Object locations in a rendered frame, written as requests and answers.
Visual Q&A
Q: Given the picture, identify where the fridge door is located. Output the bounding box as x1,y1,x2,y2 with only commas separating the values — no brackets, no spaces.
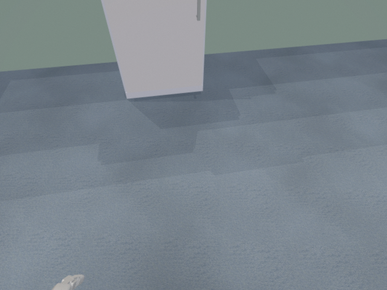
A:
104,0,205,93

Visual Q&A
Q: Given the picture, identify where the left robot hand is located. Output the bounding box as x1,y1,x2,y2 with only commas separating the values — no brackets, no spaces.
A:
52,274,85,290

